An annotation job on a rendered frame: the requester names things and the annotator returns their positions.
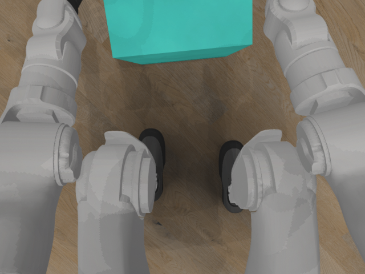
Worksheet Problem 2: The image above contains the robot left forearm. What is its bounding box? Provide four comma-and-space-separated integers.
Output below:
0, 0, 87, 127

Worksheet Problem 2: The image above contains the robot left hand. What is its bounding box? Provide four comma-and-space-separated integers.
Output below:
67, 0, 82, 15

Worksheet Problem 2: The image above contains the carton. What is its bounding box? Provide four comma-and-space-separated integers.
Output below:
103, 0, 253, 65

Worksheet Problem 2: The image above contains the robot right foot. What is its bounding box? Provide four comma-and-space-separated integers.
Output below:
219, 140, 243, 213

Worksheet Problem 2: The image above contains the robot right forearm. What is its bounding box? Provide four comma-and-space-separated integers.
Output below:
263, 0, 365, 116

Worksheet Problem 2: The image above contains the right robot shin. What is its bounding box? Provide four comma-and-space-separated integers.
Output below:
228, 129, 317, 209

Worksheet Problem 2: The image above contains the robot right upper arm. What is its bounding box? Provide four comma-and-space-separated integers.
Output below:
296, 102, 365, 262

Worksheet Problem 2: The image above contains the robot left upper arm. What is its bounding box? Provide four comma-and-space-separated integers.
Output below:
0, 121, 83, 274

